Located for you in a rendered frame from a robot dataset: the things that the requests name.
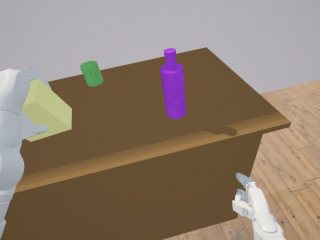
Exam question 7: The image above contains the right robot hand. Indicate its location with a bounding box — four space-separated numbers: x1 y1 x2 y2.
232 173 271 220

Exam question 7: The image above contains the sponge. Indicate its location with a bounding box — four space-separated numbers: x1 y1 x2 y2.
21 78 72 142

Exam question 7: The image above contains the left robot hand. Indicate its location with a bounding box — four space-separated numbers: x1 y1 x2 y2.
0 64 52 140

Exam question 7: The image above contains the table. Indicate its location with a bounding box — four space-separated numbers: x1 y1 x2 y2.
0 47 291 240

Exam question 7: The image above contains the left robot forearm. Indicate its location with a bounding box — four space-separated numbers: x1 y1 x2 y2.
0 110 25 239

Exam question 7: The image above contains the right robot forearm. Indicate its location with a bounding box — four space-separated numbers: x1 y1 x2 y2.
252 211 286 240

